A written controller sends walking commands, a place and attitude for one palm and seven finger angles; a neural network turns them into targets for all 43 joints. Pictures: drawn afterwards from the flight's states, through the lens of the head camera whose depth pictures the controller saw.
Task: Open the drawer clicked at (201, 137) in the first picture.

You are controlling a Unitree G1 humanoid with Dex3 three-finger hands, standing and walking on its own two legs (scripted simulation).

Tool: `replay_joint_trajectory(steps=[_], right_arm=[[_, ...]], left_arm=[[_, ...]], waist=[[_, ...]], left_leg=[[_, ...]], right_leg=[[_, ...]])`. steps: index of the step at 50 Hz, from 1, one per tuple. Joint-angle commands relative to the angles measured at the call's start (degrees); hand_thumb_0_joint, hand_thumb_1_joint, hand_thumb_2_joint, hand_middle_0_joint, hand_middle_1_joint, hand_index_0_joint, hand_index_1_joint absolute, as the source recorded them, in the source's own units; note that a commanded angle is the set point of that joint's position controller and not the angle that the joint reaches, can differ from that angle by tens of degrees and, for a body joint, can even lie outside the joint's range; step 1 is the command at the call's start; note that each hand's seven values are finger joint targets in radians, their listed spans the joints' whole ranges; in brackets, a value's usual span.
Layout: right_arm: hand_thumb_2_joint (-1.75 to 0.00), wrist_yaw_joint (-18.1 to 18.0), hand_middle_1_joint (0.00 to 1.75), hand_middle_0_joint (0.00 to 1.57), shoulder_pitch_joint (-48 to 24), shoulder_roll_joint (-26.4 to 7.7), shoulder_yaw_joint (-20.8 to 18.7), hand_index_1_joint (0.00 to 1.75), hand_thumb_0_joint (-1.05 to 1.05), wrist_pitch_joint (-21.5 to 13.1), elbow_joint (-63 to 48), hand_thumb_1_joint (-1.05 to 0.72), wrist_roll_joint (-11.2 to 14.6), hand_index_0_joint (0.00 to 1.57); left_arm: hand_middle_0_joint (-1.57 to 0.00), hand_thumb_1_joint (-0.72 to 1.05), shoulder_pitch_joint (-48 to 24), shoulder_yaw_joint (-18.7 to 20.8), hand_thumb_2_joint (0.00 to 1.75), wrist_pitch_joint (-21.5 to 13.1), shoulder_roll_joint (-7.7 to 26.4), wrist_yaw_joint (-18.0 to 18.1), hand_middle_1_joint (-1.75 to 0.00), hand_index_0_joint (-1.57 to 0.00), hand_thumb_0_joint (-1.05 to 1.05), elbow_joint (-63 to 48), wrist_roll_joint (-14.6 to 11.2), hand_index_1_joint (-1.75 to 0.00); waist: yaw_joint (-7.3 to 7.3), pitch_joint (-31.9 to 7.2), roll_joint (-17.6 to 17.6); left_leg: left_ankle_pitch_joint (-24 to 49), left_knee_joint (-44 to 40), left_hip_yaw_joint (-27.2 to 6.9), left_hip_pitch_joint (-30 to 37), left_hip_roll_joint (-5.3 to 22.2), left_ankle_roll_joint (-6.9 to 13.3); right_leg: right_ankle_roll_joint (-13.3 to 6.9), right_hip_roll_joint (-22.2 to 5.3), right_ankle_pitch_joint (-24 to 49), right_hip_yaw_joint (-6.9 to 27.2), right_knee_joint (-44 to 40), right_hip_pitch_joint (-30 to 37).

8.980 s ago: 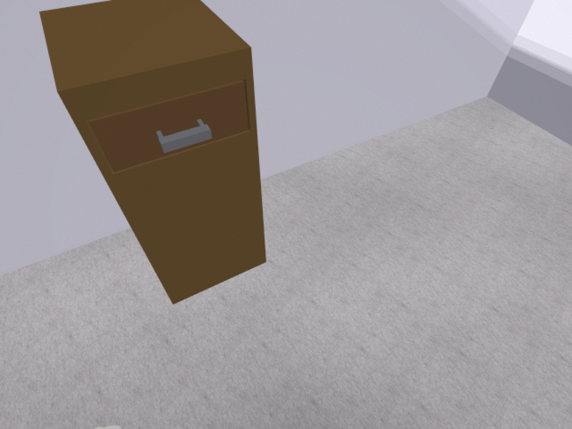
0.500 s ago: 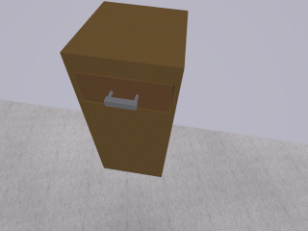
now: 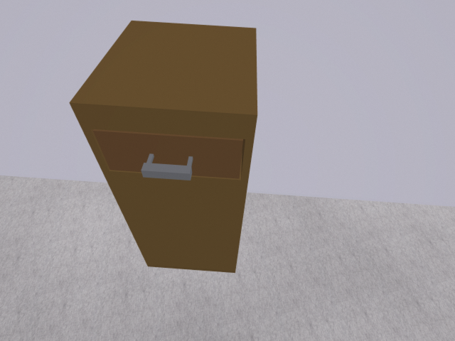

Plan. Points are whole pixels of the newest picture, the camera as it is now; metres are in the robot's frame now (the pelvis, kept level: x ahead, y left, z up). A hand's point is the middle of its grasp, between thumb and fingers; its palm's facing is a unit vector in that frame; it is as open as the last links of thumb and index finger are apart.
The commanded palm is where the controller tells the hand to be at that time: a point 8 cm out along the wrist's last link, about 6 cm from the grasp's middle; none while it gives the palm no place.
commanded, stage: come to a stop and stand still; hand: left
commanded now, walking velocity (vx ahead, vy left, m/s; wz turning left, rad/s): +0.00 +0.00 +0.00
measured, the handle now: (169, 165) +0.50 +0.18 -0.03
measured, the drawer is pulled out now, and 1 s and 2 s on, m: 0.00 0.00 0.00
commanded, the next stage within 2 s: look again from close up in 0.28 s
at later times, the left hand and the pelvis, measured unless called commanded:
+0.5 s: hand out of the picture -0.01 +0.14 -0.18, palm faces +0.02 -0.99 -0.15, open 7.4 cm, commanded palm none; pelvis +0.02 +0.00 -0.01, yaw +0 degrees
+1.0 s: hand out of the picture +0.03 +0.15 -0.17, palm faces +0.01 -0.98 -0.22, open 7.3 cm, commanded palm none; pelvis +0.03 -0.02 +0.00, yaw +0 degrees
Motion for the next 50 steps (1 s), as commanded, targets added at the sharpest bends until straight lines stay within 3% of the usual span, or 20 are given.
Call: replay_joint_trajectory(steps=[1,7,18,19,20,21,22,25,28,32,37,48,50], right_arm=[[-0.9,-0.6,0.3,0.2,4.0,-5.3,-0.7,0.3,0.0,-0.9,-0.8,-0.9,-0.1,0.2],[-0.9,-0.8,0.3,0.2,5.0,-4.2,-0.6,0.3,0.0,-1.0,0.3,-0.9,-0.1,0.2],[-0.9,-1.1,0.3,0.2,6.1,-3.0,-0.5,0.3,0.0,-1.1,1.3,-0.9,-0.1,0.2],[-0.9,0.0,0.3,0.2,0.1,-8.1,-1.1,0.3,0.0,-1.4,-3.6,-0.9,1.1,0.2],[-0.9,0.0,0.3,0.2,3.6,-6.0,-1.1,0.3,0.0,-1.2,-4.6,-0.9,-0.1,0.2],[-0.9,0.3,0.3,0.2,1.8,-4.7,-0.4,0.3,0.0,-1.0,-4.3,-0.9,-0.3,0.2],[-0.9,0.3,0.3,0.2,3.3,-4.9,-0.3,0.3,0.0,-1.0,-4.5,-0.9,-0.4,0.2],[-0.9,0.0,0.3,0.2,5.2,-6.0,-0.3,0.3,0.0,-1.6,-4.6,-0.9,-0.3,0.2],[-0.9,-0.3,0.3,0.2,5.7,-7.0,-0.4,0.3,0.0,-1.7,-4.4,-0.9,-0.2,0.2],[-0.9,-0.4,0.3,0.2,5.0,-7.2,-0.2,0.3,0.0,-1.3,-3.8,-0.9,-0.2,0.2],[-0.9,-0.1,0.3,0.2,3.7,-6.9,0.1,0.3,0.0,-1.0,-3.0,-0.9,-0.2,0.2],[-0.9,-0.3,0.3,0.2,3.0,-7.0,0.2,0.3,0.0,-1.0,-1.1,-0.9,-0.2,0.2],[-0.9,-0.4,0.3,0.2,2.8,-6.9,-0.1,0.3,0.0,-0.8,-1.4,-0.9,-0.1,0.2]], left_arm=[[-0.2,0.9,4.5,0.4,0.9,-0.7,3.5,0.1,-0.3,-0.2,0.0,-0.7,-0.4,-0.3],[-0.2,0.9,5.7,0.2,0.9,-0.7,2.2,0.3,-0.3,-0.2,0.0,0.3,-0.5,-0.3],[-0.2,0.9,7.6,0.1,0.9,-0.9,1.2,0.6,-0.3,-0.2,0.0,1.1,-0.4,-0.3],[-0.2,0.9,8.9,-0.4,0.9,-2.5,4.5,2.8,-0.3,-0.2,0.0,2.0,0.3,-0.3],[-0.2,0.9,8.7,-0.1,0.9,-2.5,4.6,2.4,-0.3,-0.2,0.0,-0.2,-0.1,-0.3],[-0.2,0.9,7.5,-0.3,0.9,-2.5,5.0,1.6,-0.3,-0.2,0.0,-0.4,-0.4,-0.3],[-0.2,0.9,6.8,-0.7,0.9,-2.5,4.4,1.1,-0.3,-0.2,0.0,-0.5,-0.3,-0.3],[-0.2,0.9,6.9,-0.9,0.9,-2.4,3.0,0.7,-0.3,-0.2,0.0,-0.6,-0.4,-0.3],[-0.2,0.9,6.8,-0.8,0.9,-2.1,2.6,0.7,-0.3,-0.2,0.0,-0.8,-0.7,-0.3],[-0.2,0.9,6.4,-0.8,0.9,-1.6,2.7,0.7,-0.3,-0.2,0.0,-1.0,-0.7,-0.3],[-0.2,0.9,5.9,-0.6,0.9,-1.4,3.7,0.6,-0.3,-0.2,0.0,-1.4,-0.7,-0.3],[-0.2,0.9,5.5,-0.3,0.9,-1.5,4.8,0.5,-0.3,-0.2,0.0,-1.8,-0.9,-0.3],[-0.2,0.9,4.9,-0.2,0.9,-1.4,5.4,0.7,-0.3,-0.2,0.0,-2.3,-0.9,-0.3]], waist=[[0.44,1.1,1.6],[0.55,2.7,0.0],[0.15,3.1,0.9],[0.88,4.8,1.0],[-0.89,1.8,5.1],[-0.08,3.8,7.0],[-0.78,2.5,6.3],[-1.11,-1.3,3.9],[-1.09,-1.7,1.1],[-0.77,2.6,0.5],[-0.42,5.9,-0.6],[-0.16,1.9,0.5],[-0.36,1.8,0.5]], left_leg=[[17.4,-5.3,-7.7,-2.4,9.6,-0.8],[15.3,-5.5,-7.5,-2.8,9.4,-0.8],[18.3,-4.7,-6.9,-1.2,9.3,-0.9],[30.3,5.3,-6.5,-5.5,10.6,-2.8],[15.5,3.2,-7.1,-5.6,8.0,-3.1],[7.4,0.4,-6.4,-6.6,7.8,-2.2],[5.2,-0.2,-7.7,-7.1,7.8,-1.5],[16.8,1.0,-8.3,-3.4,9.0,-0.5],[23.4,2.0,-7.7,-1.6,9.5,-0.2],[21.8,0.6,-7.4,-2.6,9.3,-0.3],[13.7,-2.0,-7.1,-4.6,8.6,-0.5],[16.3,-2.0,-6.0,-0.6,8.7,-1.1],[20.3,-1.9,-6.1,-0.2,9.1,-1.4]], right_leg=[[-2.4,-3.9,8.3,3.3,-1.9,2.8],[-2.4,-3.9,8.1,3.6,-2.4,2.2],[-2.6,-3.7,9.8,3.6,-2.2,1.7],[-2.1,-5.3,21.3,4.9,-0.8,-1.4],[-3.7,-5.7,11.6,5.5,0.8,0.8],[-4.1,-5.0,6.7,5.6,0.2,-0.8],[-4.3,-4.0,2.6,5.1,0.5,-0.4],[-4.1,-2.9,7.1,3.7,2.8,1.2],[-3.9,-2.7,9.3,3.0,3.8,1.9],[-3.6,-2.8,9.2,3.5,3.2,0.7],[-3.6,-3.3,8.4,4.4,1.3,0.4],[-3.8,-3.9,14.6,5.1,0.3,3.3],[-3.9,-4.3,19.1,5.6,0.8,3.0]])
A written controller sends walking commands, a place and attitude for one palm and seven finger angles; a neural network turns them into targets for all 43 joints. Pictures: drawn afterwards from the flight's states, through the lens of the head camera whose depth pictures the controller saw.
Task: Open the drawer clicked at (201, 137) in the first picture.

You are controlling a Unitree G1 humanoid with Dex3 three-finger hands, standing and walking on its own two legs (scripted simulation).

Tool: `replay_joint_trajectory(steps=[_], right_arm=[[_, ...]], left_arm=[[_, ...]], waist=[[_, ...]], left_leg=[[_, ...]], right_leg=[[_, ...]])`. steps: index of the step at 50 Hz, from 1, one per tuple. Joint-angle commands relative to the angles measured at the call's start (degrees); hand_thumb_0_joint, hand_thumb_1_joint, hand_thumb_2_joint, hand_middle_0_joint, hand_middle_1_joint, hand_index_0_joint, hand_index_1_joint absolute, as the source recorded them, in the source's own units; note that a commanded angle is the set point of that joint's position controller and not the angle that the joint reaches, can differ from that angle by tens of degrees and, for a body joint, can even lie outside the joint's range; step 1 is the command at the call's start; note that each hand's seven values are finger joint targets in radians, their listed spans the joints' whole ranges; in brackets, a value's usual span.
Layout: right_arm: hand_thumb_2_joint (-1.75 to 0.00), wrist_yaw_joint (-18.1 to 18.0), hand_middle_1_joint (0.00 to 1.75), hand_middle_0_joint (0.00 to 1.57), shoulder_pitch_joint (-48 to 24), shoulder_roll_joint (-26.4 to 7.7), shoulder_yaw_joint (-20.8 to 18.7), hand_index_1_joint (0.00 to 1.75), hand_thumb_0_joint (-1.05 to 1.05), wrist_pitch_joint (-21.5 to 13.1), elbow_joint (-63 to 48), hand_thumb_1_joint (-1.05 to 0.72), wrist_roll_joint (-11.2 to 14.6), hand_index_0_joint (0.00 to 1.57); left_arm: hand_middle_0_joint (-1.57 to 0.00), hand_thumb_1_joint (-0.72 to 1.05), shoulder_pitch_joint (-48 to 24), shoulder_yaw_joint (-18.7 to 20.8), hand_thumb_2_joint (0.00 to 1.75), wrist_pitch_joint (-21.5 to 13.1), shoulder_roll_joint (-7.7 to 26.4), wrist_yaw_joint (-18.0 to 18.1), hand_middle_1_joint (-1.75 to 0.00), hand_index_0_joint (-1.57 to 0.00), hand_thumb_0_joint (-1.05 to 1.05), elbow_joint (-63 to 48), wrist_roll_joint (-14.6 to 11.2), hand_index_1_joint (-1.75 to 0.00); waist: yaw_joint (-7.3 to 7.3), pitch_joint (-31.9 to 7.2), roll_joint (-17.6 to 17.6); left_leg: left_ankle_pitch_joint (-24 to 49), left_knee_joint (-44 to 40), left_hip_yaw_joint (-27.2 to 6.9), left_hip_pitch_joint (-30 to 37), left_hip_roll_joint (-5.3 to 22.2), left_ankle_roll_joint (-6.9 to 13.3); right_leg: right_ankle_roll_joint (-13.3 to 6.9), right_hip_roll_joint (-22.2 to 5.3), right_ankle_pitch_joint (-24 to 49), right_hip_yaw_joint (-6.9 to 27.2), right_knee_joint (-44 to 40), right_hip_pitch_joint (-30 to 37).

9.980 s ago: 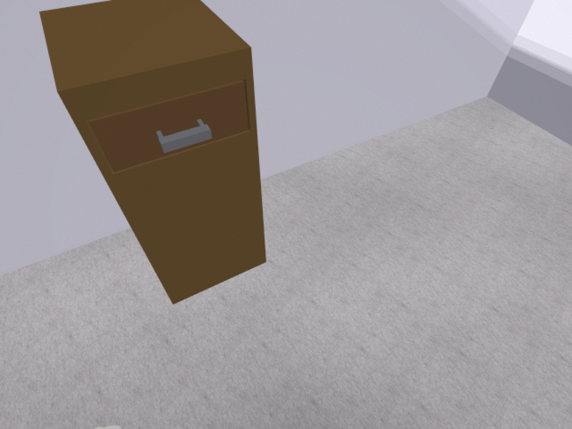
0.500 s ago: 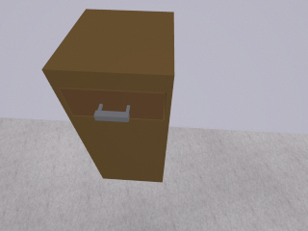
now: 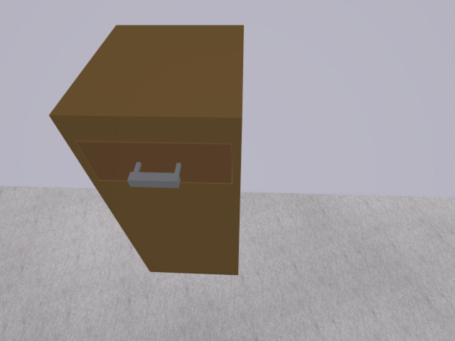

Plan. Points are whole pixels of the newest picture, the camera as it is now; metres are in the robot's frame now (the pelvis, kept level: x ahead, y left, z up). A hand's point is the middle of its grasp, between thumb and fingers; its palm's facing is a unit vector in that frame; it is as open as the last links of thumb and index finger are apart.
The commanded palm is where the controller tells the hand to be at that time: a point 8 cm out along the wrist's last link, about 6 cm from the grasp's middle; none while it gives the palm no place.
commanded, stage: shuffle to correct the standing spot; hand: left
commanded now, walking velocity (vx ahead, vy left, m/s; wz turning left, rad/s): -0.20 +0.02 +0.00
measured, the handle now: (156, 173) +0.47 +0.20 -0.02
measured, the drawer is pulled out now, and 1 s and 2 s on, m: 0.00 0.00 0.00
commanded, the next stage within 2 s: come to a stop and stand still in 0.10 s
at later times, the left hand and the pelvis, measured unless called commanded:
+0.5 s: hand out of the picture +0.00 +0.16 -0.17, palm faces +0.02 -0.97 -0.23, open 7.3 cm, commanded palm none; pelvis -0.04 -0.02 +0.00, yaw +0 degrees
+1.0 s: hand out of the picture +0.00 +0.19 -0.18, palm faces +0.05 -0.98 -0.20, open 7.3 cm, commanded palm none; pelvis -0.02 +0.02 -0.01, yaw +0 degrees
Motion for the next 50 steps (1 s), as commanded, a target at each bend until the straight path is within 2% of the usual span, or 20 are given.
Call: replay_joint_trajectory(steps=[1,7,11,14,16,19,23,25,27,30,31,32,33,34,36,38,39,42,46,50], right_arm=[[-0.9,-0.6,0.3,0.2,3.8,-4.9,-1.0,0.3,0.0,-0.2,-1.3,-0.9,0.1,0.2],[-0.9,-0.8,0.3,0.2,2.9,-6.5,-2.6,0.3,0.0,1.1,-3.3,-0.9,-0.1,0.2],[-0.9,-0.6,0.3,0.2,1.7,-6.2,-3.3,0.3,0.0,2.0,-5.0,-0.9,-0.1,0.2],[-0.9,-0.1,0.3,0.2,1.6,-4.6,-3.1,0.3,0.0,2.2,-5.2,-0.9,0.0,0.2],[-0.9,0.2,0.3,0.2,1.6,-3.8,-2.8,0.3,0.0,2.2,-4.8,-0.9,-0.1,0.2],[-0.9,0.7,0.3,0.2,1.7,-4.1,-2.3,0.3,0.0,2.0,-3.9,-0.9,-0.5,0.2],[-0.9,1.0,0.3,0.2,3.5,-4.7,-2.1,0.3,0.0,1.7,-3.1,-0.9,-0.9,0.2],[-0.9,1.1,0.3,0.2,4.4,-4.6,-1.9,0.3,0.0,1.6,-3.0,-0.9,-1.0,0.2],[-0.9,1.0,0.3,0.2,5.4,-4.5,-1.8,0.3,0.0,1.4,-2.7,-0.9,-1.0,0.2],[-0.9,0.7,0.3,0.2,5.5,-4.3,-1.5,0.3,0.0,0.6,-2.5,-0.9,-0.8,0.2],[-0.9,1.1,0.3,0.2,2.8,-8.4,-2.5,0.3,0.0,0.9,-8.0,-0.9,-0.9,0.2],[-0.9,0.7,0.3,0.2,1.9,-7.1,-2.1,0.3,0.0,0.0,-9.5,-0.9,-1.2,0.2],[-0.9,0.4,0.3,0.2,3.4,-5.4,-2.1,0.3,0.0,-0.2,-8.8,-0.9,-1.1,0.2],[-0.9,0.4,0.3,0.2,4.5,-5.0,-2.1,0.3,0.0,-0.2,-8.4,-0.9,-0.8,0.2],[-0.9,0.5,0.3,0.2,6.5,-4.6,-1.8,0.3,0.0,-0.3,-8.3,-0.9,-0.8,0.2],[-0.9,0.2,0.3,0.2,6.9,-5.4,-2.3,0.3,0.0,-0.5,-7.6,-0.9,-0.4,0.2],[-0.9,0.0,0.3,0.2,6.7,-6.2,-2.5,0.3,0.0,-0.6,-7.5,-0.9,-0.3,0.2],[-0.9,-0.4,0.3,0.2,7.0,-5.8,-2.3,0.3,0.0,-0.4,-6.7,-0.9,-0.3,0.2],[-0.9,-0.5,0.3,0.2,5.9,-5.8,-2.4,0.3,0.0,-0.1,-6.4,-0.9,-0.3,0.2],[-0.9,-0.4,0.3,0.2,3.9,-6.5,-2.5,0.3,0.0,0.1,-6.3,-0.9,-0.3,0.2]], left_arm=[[-0.2,0.9,4.1,1.1,0.9,-0.5,6.2,0.4,-0.3,-0.2,0.0,-2.1,-0.4,-0.3],[-0.2,0.9,3.9,2.5,0.9,0.6,7.7,0.9,-0.3,-0.2,0.0,-4.4,-0.2,-0.3],[-0.2,0.9,3.6,3.0,0.9,0.9,8.2,0.8,-0.3,-0.2,0.0,-5.6,0.1,-0.3],[-0.2,0.9,1.6,2.7,0.9,0.7,8.6,0.6,-0.3,-0.2,0.0,-6.2,0.3,-0.3],[-0.2,0.9,0.0,2.4,0.9,0.6,8.2,0.3,-0.3,-0.2,0.0,-6.5,0.4,-0.3],[-0.2,0.9,-1.1,2.1,0.9,0.7,7.9,-0.1,-0.3,-0.2,0.0,-6.2,0.3,-0.3],[-0.2,0.9,0.7,2.3,0.9,0.5,7.9,-0.6,-0.3,-0.2,0.0,-5.4,0.6,-0.3],[-0.2,0.9,1.1,2.4,0.9,0.5,8.1,-0.7,-0.3,-0.2,0.0,-5.3,0.6,-0.3],[-0.2,0.9,1.4,2.4,0.9,0.5,7.3,-0.8,-0.3,-0.2,0.0,-5.4,0.6,-0.3],[-0.2,0.9,2.7,1.8,0.9,0.1,5.7,-0.9,-0.3,-0.2,0.0,-4.7,0.4,-0.3],[-0.2,0.9,3.2,0.6,0.9,-1.5,11.5,-0.7,-0.3,-0.2,0.0,-7.4,1.2,-0.3],[-0.2,0.9,5.7,1.4,0.9,-1.5,8.7,0.0,-0.3,-0.2,0.0,-6.8,0.5,-0.3],[-0.2,0.9,5.3,1.7,0.9,-2.1,8.7,0.2,-0.3,-0.2,0.0,-6.0,0.5,-0.3],[-0.2,0.9,5.3,1.6,0.9,-2.3,9.3,0.3,-0.3,-0.2,0.0,-6.3,0.2,-0.3],[-0.2,0.9,5.2,1.4,0.9,-2.3,8.6,0.3,-0.3,-0.2,0.0,-7.1,0.3,-0.3],[-0.2,0.9,5.2,1.7,0.9,-2.2,7.9,0.5,-0.3,-0.2,0.0,-6.8,0.1,-0.3],[-0.2,0.9,5.7,1.7,0.9,-2.1,7.6,0.6,-0.3,-0.2,0.0,-6.7,0.0,-0.3],[-0.2,0.9,7.8,1.4,0.9,-1.2,6.1,0.9,-0.3,-0.2,0.0,-6.6,0.0,-0.3],[-0.2,0.9,8.1,1.4,0.9,-0.5,5.6,1.0,-0.3,-0.2,0.0,-6.5,0.1,-0.3],[-0.2,0.9,7.5,1.3,0.9,-0.1,5.5,0.8,-0.3,-0.2,0.0,-6.4,0.1,-0.3]], waist=[[0.14,0.5,-1.8],[0.35,-2.4,-0.4],[0.28,-4.5,-3.4],[-0.37,-4.2,-7.1],[-0.92,-2.0,-7.2],[-0.48,3.1,-4.4],[0.14,5.0,-4.2],[0.09,6.0,-3.7],[0.05,6.6,-1.4],[0.69,6.0,1.2],[-0.61,8.9,-2.0],[0.53,0.5,-1.5],[-0.71,-4.8,-0.8],[-0.8,-6.8,-2.3],[-1.33,-7.5,-6.6],[-1.28,-5.4,-6.2],[-0.9,-4.7,-4.3],[-0.27,-2.1,0.1],[-0.06,0.0,0.4],[0.04,2.4,-1.6]], left_leg=[[26.2,-3.5,-6.0,-2.1,7.8,0.3],[34.2,0.6,-4.7,-0.2,8.9,0.2],[26.5,4.2,-3.7,-2.0,7.9,-0.1],[10.3,4.2,-3.0,-3.8,5.2,-1.0],[4.4,2.0,-3.5,-3.1,4.9,-1.0],[0.7,-1.6,-5.0,-5.8,5.3,-0.4],[-4.4,-2.4,-4.6,-8.5,4.6,0.1],[-5.0,-2.7,-4.6,-9.0,4.6,0.2],[-6.1,-4.9,-5.9,-9.8,5.5,0.5],[-4.3,-8.3,-8.2,-11.1,7.6,1.1],[-0.4,-4.5,-6.8,-13.4,4.1,-0.8],[1.4,1.1,-6.1,-12.2,5.5,-0.6],[5.1,2.6,-6.7,-9.4,4.6,-0.7],[5.7,3.5,-6.7,-8.0,4.0,-0.6],[7.5,3.9,-5.8,-7.7,3.9,-0.3],[11.6,2.1,-6.5,-8.1,5.0,0.0],[16.4,1.8,-6.9,-7.4,5.9,0.2],[26.8,2.5,-6.1,-6.6,7.0,0.3],[27.0,1.2,-6.2,-6.6,7.4,0.5],[22.3,-1.2,-6.4,-7.0,7.4,0.5]], right_leg=[[-2.3,-5.7,24.9,5.6,-1.8,2.1],[-2.7,-6.0,28.8,6.4,2.8,0.0],[-3.9,-7.4,30.0,8.4,3.0,-0.7],[-5.6,-10.0,19.9,11.8,-2.4,-2.6],[-5.2,-9.6,8.8,12.2,-5.9,-6.2],[-3.8,-7.0,-6.7,11.3,-9.4,-8.9],[-3.7,-6.1,-15.1,11.3,-11.4,-8.2],[-3.9,-6.0,-16.2,11.2,-11.7,-9.1],[-3.5,-4.8,-13.9,9.5,-9.9,-8.9],[-3.1,-3.4,-3.7,6.6,-6.1,-5.3],[-2.7,-2.5,-0.8,6.3,-4.9,-5.0],[-2.8,-5.8,0.8,8.2,-4.7,-3.1],[-4.1,-7.7,4.7,11.0,-5.7,-0.6],[-4.4,-8.7,7.2,11.6,-6.4,0.7],[-4.5,-8.2,16.3,10.4,-4.8,2.0],[-3.7,-6.9,23.8,7.8,-2.1,2.7],[-3.4,-6.2,26.2,6.4,-0.5,2.6],[-2.6,-4.9,24.7,4.7,0.8,1.7],[-1.9,-4.3,20.8,4.5,-0.1,1.1],[-1.2,-4.4,17.4,4.5,-1.6,0.0]])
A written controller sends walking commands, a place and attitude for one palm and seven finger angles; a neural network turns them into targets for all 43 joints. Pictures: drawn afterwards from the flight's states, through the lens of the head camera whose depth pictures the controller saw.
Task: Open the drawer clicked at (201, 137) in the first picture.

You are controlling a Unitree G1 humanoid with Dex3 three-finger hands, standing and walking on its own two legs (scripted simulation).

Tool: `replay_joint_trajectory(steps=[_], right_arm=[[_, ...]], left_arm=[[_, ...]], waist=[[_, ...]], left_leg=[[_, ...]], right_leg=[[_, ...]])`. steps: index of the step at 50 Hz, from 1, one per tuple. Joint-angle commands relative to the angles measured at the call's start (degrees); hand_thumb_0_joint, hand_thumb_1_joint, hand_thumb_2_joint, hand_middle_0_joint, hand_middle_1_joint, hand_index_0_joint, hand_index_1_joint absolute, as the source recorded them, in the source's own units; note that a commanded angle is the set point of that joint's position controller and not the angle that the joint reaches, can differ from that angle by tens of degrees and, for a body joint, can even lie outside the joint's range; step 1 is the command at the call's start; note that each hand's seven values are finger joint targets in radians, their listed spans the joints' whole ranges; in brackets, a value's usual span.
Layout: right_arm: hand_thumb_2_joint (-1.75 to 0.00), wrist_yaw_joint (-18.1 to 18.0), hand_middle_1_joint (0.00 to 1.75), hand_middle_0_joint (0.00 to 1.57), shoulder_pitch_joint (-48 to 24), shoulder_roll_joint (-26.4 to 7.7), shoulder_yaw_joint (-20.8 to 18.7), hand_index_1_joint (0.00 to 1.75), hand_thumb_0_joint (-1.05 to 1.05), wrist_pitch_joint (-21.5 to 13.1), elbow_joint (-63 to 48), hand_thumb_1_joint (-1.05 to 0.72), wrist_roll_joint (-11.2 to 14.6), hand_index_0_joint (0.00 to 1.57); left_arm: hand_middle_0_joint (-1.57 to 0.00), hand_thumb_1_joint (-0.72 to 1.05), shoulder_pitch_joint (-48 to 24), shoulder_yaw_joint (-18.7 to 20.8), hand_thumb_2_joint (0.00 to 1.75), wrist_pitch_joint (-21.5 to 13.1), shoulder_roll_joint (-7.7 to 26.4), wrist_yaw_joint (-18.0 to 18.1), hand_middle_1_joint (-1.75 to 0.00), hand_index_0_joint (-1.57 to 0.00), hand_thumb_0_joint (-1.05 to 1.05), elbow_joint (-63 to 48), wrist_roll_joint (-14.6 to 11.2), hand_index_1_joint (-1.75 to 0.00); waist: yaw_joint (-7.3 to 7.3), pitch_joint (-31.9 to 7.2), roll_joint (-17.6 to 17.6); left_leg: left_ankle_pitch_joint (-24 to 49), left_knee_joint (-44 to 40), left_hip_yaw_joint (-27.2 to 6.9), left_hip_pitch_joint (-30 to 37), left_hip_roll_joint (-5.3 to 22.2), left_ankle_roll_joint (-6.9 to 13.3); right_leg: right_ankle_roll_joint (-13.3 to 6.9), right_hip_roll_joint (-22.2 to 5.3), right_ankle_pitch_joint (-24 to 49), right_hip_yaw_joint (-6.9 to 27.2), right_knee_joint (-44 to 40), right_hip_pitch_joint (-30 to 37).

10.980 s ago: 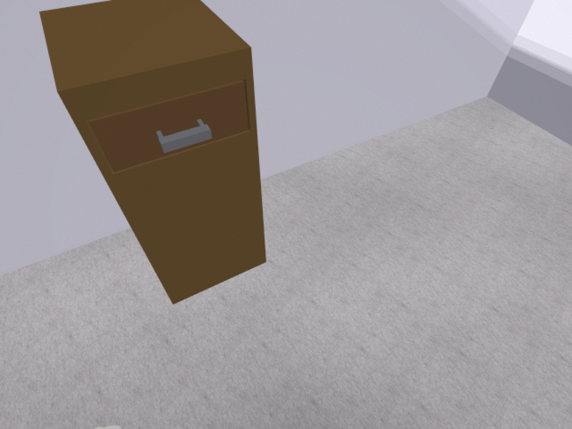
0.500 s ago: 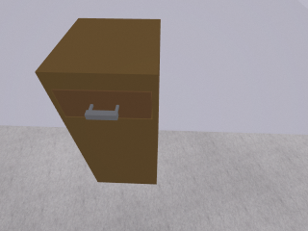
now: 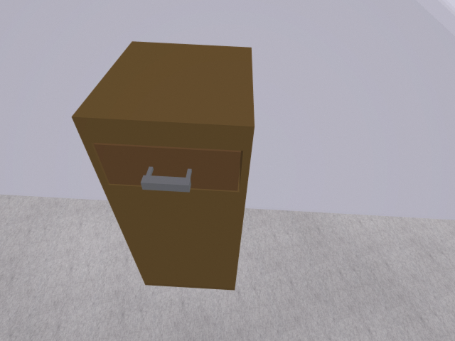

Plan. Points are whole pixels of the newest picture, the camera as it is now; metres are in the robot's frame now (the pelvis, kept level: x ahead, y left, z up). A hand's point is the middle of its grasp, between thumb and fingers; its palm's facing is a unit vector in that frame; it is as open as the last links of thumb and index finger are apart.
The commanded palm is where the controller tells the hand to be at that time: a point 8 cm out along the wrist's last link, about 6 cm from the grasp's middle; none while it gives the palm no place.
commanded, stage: come to a stop and stand still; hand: left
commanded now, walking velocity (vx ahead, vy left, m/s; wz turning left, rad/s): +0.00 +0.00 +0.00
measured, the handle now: (168, 177) +0.49 +0.18 -0.02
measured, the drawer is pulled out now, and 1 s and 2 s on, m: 0.00 0.00 0.00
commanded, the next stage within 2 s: look again from close up in 0.58 s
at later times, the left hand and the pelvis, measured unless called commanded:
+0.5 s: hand out of the picture -0.06 +0.19 -0.17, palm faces +0.01 -0.99 -0.17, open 7.4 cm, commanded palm none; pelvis -0.03 +0.04 +0.01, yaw -2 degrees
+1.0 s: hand out of the picture -0.05 +0.15 -0.17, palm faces +0.02 -0.99 -0.13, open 7.4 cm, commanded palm none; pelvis -0.02 +0.02 +0.01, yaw -2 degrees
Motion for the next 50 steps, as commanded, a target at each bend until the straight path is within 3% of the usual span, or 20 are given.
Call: replay_joint_trajectory(steps=[1,9,19,31,38,46,50], right_arm=[[-0.9,0.1,0.3,0.2,3.6,-5.6,-0.6,0.3,0.0,-0.5,-1.2,-0.9,0.0,0.2],[-0.9,0.2,0.3,0.2,1.9,-6.8,-0.6,0.3,0.0,-0.5,-0.8,-0.9,0.0,0.2],[-0.9,0.2,0.3,0.2,2.9,-6.6,-1.0,0.3,0.0,-0.2,1.0,-0.9,0.2,0.2],[-0.9,0.0,0.3,0.2,6.1,-4.3,-1.1,0.3,0.0,-0.3,4.4,-0.9,0.4,0.2],[-0.9,0.0,0.3,0.2,6.7,-2.7,-1.0,0.3,0.0,-0.5,5.3,-0.9,0.4,0.2],[-0.9,0.0,0.3,0.2,7.0,-2.0,-0.8,0.3,0.0,-0.7,5.6,-0.9,0.4,0.2],[-0.9,0.0,0.3,0.2,6.4,-1.7,-0.7,0.3,0.0,-0.7,5.4,-0.9,0.3,0.2]], left_arm=[[-0.2,0.9,4.1,0.7,0.9,-0.4,4.9,0.0,-0.3,-0.2,0.0,-2.0,-0.1,-0.3],[-0.2,0.9,3.9,0.6,0.9,0.2,4.6,-0.1,-0.3,-0.2,0.0,-1.4,-0.1,-0.3],[-0.2,0.9,5.1,0.5,0.9,0.5,2.9,-0.3,-0.3,-0.2,0.0,0.7,0.3,-0.3],[-0.2,0.9,6.9,0.6,0.9,0.2,0.9,0.1,-0.3,-0.2,0.0,3.4,0.3,-0.3],[-0.2,0.9,7.5,0.5,0.9,-0.3,0.0,0.2,-0.3,-0.2,0.0,4.2,0.2,-0.3],[-0.2,0.9,7.4,0.5,0.9,-0.4,-0.2,0.3,-0.3,-0.2,0.0,4.3,0.2,-0.3],[-0.2,0.9,7.3,0.5,0.9,-0.6,-0.4,0.2,-0.3,-0.2,0.0,4.3,0.2,-0.3]], waist=[[-0.18,5.9,0.0],[0.07,6.1,0.5],[0.2,8.1,0.5],[0.03,8.0,-0.4],[-0.04,7.7,-2.1],[-0.25,7.0,-0.2],[-0.17,7.4,-1.6]], left_leg=[[23.6,-7.9,-6.9,-4.6,7.6,-1.1],[21.0,-11.7,-7.6,-3.1,8.1,-1.2],[6.1,-18.4,-10.5,-5.1,9.2,-2.1],[5.7,-19.3,-10.3,-4.6,9.4,-3.0],[9.5,-17.1,-8.6,-4.1,8.5,-1.9],[12.3,-15.8,-7.6,-3.2,8.2,-1.8],[12.2,-15.2,-7.0,-3.2,8.0,-1.4]], right_leg=[[-2.6,-3.8,15.7,4.2,-3.6,1.1],[-1.4,-3.6,11.7,3.6,-4.9,0.6],[-0.7,-3.5,8.6,3.2,-5.4,-0.9],[-0.9,-3.6,9.5,3.6,-5.2,-1.5],[-1.0,-4.2,11.4,4.5,-6.4,-1.0],[-1.1,-4.1,12.0,4.9,-6.9,-0.9],[-1.3,-4.3,12.8,5.2,-7.5,-1.2]])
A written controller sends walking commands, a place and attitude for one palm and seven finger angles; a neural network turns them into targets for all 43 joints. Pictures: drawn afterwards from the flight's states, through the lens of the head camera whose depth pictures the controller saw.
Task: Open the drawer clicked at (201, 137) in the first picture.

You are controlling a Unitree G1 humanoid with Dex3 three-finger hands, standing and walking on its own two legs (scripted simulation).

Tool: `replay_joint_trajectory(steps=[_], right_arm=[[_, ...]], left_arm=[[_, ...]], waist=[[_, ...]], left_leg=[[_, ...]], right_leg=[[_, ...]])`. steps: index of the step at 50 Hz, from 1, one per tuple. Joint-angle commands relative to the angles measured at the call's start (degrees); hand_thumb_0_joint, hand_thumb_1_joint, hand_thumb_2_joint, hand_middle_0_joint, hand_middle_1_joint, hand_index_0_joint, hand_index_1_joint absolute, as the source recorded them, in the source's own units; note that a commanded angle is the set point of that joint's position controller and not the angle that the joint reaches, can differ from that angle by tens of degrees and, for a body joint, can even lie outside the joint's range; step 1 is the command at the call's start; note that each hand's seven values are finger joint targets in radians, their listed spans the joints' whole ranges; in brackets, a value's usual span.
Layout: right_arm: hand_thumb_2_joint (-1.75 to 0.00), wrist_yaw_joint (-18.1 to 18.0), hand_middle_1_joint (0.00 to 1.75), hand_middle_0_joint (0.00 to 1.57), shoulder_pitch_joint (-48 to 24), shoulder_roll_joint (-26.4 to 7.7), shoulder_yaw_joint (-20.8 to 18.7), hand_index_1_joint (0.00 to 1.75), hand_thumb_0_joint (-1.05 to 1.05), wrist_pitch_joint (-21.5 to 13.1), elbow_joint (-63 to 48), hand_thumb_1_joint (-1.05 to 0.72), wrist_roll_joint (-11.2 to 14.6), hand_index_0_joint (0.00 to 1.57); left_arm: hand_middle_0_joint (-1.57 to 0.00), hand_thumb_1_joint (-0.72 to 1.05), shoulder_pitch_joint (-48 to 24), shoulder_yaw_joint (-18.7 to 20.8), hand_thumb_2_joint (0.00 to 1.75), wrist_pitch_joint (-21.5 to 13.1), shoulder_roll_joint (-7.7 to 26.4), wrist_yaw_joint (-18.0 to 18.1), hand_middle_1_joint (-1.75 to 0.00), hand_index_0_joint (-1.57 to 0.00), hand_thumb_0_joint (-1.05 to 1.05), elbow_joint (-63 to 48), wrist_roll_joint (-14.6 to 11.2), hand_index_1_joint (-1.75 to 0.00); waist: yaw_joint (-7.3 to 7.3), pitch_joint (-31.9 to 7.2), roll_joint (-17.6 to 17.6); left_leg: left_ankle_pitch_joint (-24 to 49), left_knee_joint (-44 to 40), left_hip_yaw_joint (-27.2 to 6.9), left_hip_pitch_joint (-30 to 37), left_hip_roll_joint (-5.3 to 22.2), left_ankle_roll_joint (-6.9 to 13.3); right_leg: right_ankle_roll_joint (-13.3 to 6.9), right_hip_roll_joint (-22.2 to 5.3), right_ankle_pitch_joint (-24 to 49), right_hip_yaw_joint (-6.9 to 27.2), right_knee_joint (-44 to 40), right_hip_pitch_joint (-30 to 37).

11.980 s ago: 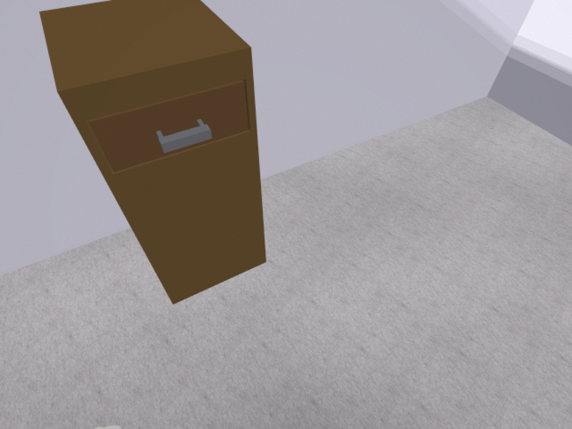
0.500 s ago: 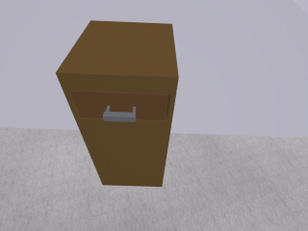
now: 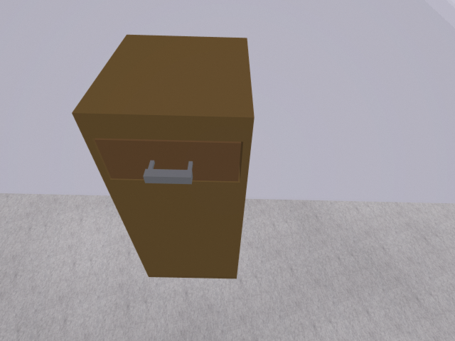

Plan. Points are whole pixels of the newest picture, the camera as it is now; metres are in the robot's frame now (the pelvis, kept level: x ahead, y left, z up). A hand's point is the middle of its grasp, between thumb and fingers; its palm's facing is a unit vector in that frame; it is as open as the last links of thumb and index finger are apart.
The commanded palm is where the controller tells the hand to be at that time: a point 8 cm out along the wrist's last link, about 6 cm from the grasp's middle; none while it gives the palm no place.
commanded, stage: look again from close up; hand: left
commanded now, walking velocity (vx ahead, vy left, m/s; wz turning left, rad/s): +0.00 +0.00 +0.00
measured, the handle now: (169, 170) +0.51 +0.18 -0.03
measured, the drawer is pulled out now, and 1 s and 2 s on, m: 0.00 0.00 0.00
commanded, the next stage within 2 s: raise the hand with hooked fingers in 0.16 s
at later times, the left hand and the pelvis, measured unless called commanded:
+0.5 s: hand (133, 318) +0.17 +0.18 -0.04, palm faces -0.02 -0.66 -0.75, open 7.7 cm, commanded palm +0.12 +0.19 -0.04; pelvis +0.00 -0.02 -0.02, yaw +3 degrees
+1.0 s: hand (138, 276) +0.23 +0.18 -0.01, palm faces +0.11 -0.07 -0.99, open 10.5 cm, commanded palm +0.18 +0.18 +0.04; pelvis +0.01 -0.08 -0.04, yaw +4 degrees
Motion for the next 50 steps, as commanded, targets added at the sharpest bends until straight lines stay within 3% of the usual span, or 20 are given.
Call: replay_joint_trajectory(steps=[1,12,13,14,15,16,17,18,21,23,25,26,29,34,35,38,41,43,46,50], right_arm=[[-0.9,-0.3,0.3,0.2,4.6,-5.2,-0.5,0.3,0.0,-0.2,-0.7,-0.9,-0.1,0.2],[-0.9,-0.3,0.3,0.2,4.1,-5.2,-0.4,0.3,0.0,-0.5,-0.7,-0.9,-0.2,0.2],[-0.9,0.4,0.3,0.2,-0.9,-8.5,0.0,0.3,0.0,-1.1,-6.0,-0.9,0.4,0.2],[-0.9,-1.9,0.3,0.2,0.0,-17.4,0.1,0.3,0.0,-8.2,-28.2,-0.9,4.2,0.2],[-0.9,-4.3,0.3,0.2,-8.0,-13.6,0.2,0.3,0.0,-14.2,-23.2,-0.9,4.2,0.2],[-0.9,-4.3,0.3,0.2,-5.6,-13.1,-1.6,0.3,0.0,-16.4,-19.4,-0.9,4.0,0.2],[-0.9,-3.8,0.3,0.2,-3.8,-10.4,-0.5,0.3,0.0,-16.9,-19.5,-0.9,4.6,0.2],[-0.9,-3.6,0.3,0.2,-4.9,-10.6,-0.5,0.3,0.0,-18.0,-24.0,-0.9,5.2,0.2],[-0.9,-2.9,0.3,0.2,-6.8,-14.8,-0.6,0.3,0.0,-20.7,-28.9,-0.9,3.4,0.2],[-0.9,-2.3,0.3,0.2,-8.1,-16.3,-1.0,0.3,0.0,-18.5,-31.6,-0.9,0.4,0.2],[-0.9,-0.8,0.3,0.2,-11.0,-16.3,-2.7,0.3,0.0,-14.0,-35.3,-0.9,-1.6,0.2],[-0.9,0.5,0.3,0.2,-11.8,-16.3,-3.3,0.3,0.0,-11.2,-36.5,-0.9,-1.4,0.2],[-0.9,3.5,0.3,0.2,-18.1,-14.6,-2.8,0.3,0.0,-2.4,-42.0,-0.9,-1.1,0.2],[-0.9,5.6,0.3,0.2,-21.2,-12.2,-2.3,0.3,0.0,3.4,-45.4,-0.9,-1.7,0.2],[-0.9,5.4,0.3,0.2,-20.8,-11.8,-2.4,0.3,0.0,3.9,-45.8,-0.9,-2.0,0.2],[-0.9,4.5,0.3,0.2,-19.9,-11.6,-2.8,0.3,0.0,4.5,-44.6,-0.9,-3.3,0.2],[-0.9,3.2,0.3,0.2,-19.9,-11.6,-2.9,0.3,0.0,3.8,-42.6,-0.9,-4.0,0.2],[-0.9,2.8,0.3,0.2,-20.0,-12.1,-3.1,0.3,0.0,2.5,-42.1,-0.9,-3.8,0.2],[-0.9,2.7,0.3,0.2,-20.6,-12.3,-2.7,0.3,0.0,2.6,-41.0,-0.9,-3.5,0.2],[-0.9,2.8,0.3,0.2,-19.9,-12.4,-1.8,0.3,0.0,4.4,-41.8,-0.9,-1.8,0.2]], left_arm=[[-0.2,0.9,5.7,0.6,0.9,-0.7,4.4,0.2,-0.3,-0.2,0.0,-0.7,-0.3,-0.3],[-0.2,0.9,5.3,0.6,0.9,-1.0,4.7,0.1,-0.3,-0.2,0.0,-1.0,-0.4,-0.3],[-0.2,0.9,4.8,0.4,0.9,-1.7,9.5,1.7,-0.3,-0.2,0.0,0.3,0.4,-0.3],[-0.2,0.88,-39.6,-6.9,0.89,-10.3,19.5,1.5,-0.32,-0.2,0.0,-89.0,5.3,-0.32],[-0.2,0.85,-19.9,-2.0,0.88,-4.3,18.4,6.1,-0.33,-0.2,0.0,-70.2,6.3,-0.33],[-0.21,0.83,-15.9,-2.4,0.87,-0.5,14.2,9.3,-0.34,-0.21,0.0,-66.8,3.8,-0.34],[-0.21,0.81,0.5,-7.8,0.86,5.1,6.8,10.2,-0.36,-0.21,0.0,-57.9,5.3,-0.36],[-0.21,0.78,-4.6,-11.6,0.85,5.4,4.7,10.3,-0.37,-0.21,0.0,-68.0,5.4,-0.37],[-0.21,0.71,-1.3,-13.1,0.82,5.8,9.3,12.0,-0.42,-0.21,0.0,-73.9,17.9,-0.42],[-0.22,0.67,-6.0,-11.1,0.8,5.1,13.4,14.4,-0.45,-0.22,0.0,-71.7,28.7,-0.45],[-0.22,0.62,5.0,-9.5,0.78,5.0,11.3,16.5,-0.48,-0.22,0.0,-59.6,38.2,-0.48],[-0.22,0.6,12.6,-7.3,0.77,4.2,11.7,16.8,-0.5,-0.22,0.0,-54.7,41.9,-0.5],[-0.23,0.53,19.8,-2.2,0.74,0.3,16.0,17.2,-0.54,-0.23,0.0,-59.4,51.3,-0.54],[-0.24,0.41,10.4,3.6,0.69,-3.4,23.3,22.5,-0.62,-0.24,0.0,-73.8,59.1,-0.62],[-0.24,0.39,6.6,3.8,0.68,-3.5,24.0,24.0,-0.63,-0.24,0.0,-76.3,60.2,-0.63],[-0.24,0.32,-6.2,4.8,0.65,-4.3,25.9,27.6,-0.68,-0.24,0.0,-82.3,61.7,-0.68],[-0.25,0.25,-17.4,2.7,0.62,-7.0,25.5,27.8,-0.72,-0.25,0.0,-83.4,60.1,-0.72],[-0.25,0.2,-17.6,1.5,0.6,-9.3,24.7,26.7,-0.75,-0.25,0.0,-80.2,58.5,-0.75],[-0.25,0.13,-15.8,0.7,0.57,-7.8,24.0,23.4,-0.8,-0.25,0.0,-74.8,56.6,-0.8],[-0.26,0.04,-3.6,5.0,0.53,-1.0,28.5,17.9,-0.86,-0.26,0.0,-70.6,55.4,-0.86]], waist=[[-0.07,6.2,-1.3],[-0.11,3.7,-1.3],[0.78,7.4,-6.4],[-4.94,-22.5,12.0],[-0.18,-16.8,17.6],[-1.09,-10.8,16.8],[-0.72,-5.9,10.5],[-1.3,-1.9,9.2],[-1.61,-2.5,3.1],[-3.29,-0.1,-8.9],[-0.59,4.6,-22.0],[2.33,4.5,-22.3],[8.35,-5.1,-15.9],[10.19,-14.8,6.3],[9.27,-17.2,8.8],[4.82,-21.2,4.7],[-0.05,-17.0,-0.1],[-1.18,-14.4,-1.9],[-0.44,-16.1,-3.8],[5.05,-22.7,-7.5]], left_leg=[[5.1,-6.9,-9.5,-4.8,10.3,-3.2],[10.3,-5.2,-8.7,-3.0,10.1,-3.0],[20.6,3.9,-8.9,-9.6,12.1,-4.4],[21.1,-2.4,-12.5,7.4,7.6,-4.9],[22.7,-6.2,-12.9,7.5,10.7,-7.3],[13.2,-7.7,-12.5,1.4,9.8,-8.6],[6.6,-7.7,-13.7,-3.1,8.9,-8.1],[2.5,-6.1,-12.7,-6.2,7.9,-6.7],[-0.8,2.7,-12.2,-11.1,5.1,-4.7],[-4.0,6.7,-14.5,-16.1,4.1,-3.9],[-4.6,10.4,-11.4,-20.3,2.2,-3.8],[-2.6,10.4,-10.3,-22.3,1.7,-4.3],[3.5,10.4,-6.5,-24.5,0.8,-5.5],[8.6,13.2,-5.3,-21.6,0.8,-5.4],[9.4,14.5,-5.5,-19.6,0.5,-5.1],[7.7,19.3,-7.4,-16.7,0.2,-3.8],[2.8,23.7,-8.5,-17.2,0.1,-3.0],[-0.1,24.9,-8.7,-20.0,0.1,-2.8],[1.3,23.4,-8.7,-23.0,-0.2,-2.6],[6.6,17.3,-7.9,-25.1,-0.1,-3.9]], right_leg=[[-3.0,-2.6,6.8,2.8,-2.7,-1.1],[-3.4,-2.8,9.9,3.1,-3.0,0.6],[-3.5,-4.1,16.5,2.4,-0.5,-2.1],[-4.1,3.4,7.4,2.8,6.6,1.0],[-5.0,2.7,-5.6,-0.8,13.1,-5.9],[-4.2,3.2,-11.0,-2.6,15.6,-10.1],[-3.9,3.0,-11.0,-2.9,15.3,-12.6],[-3.7,2.4,-8.2,-3.1,13.6,-11.5],[-5.7,3.6,-4.7,0.4,6.7,-12.3],[-6.3,4.1,-10.8,3.5,5.7,-17.0],[-6.0,4.0,-20.0,4.5,2.8,-19.9],[-6.4,4.1,-18.4,6.3,2.5,-17.7],[-7.6,4.1,-3.0,7.1,7.9,-8.1],[-8.9,5.0,7.6,10.6,13.6,-6.8],[-9.0,5.3,8.9,12.1,13.8,-7.6],[-8.1,4.6,5.6,15.9,13.0,-12.7],[-6.7,3.2,-0.5,17.4,10.2,-19.3],[-6.1,2.7,-3.1,16.9,9.3,-19.8],[-5.0,2.1,5.1,15.5,9.7,-13.4],[-2.9,0.8,26.3,14.8,11.6,3.5]])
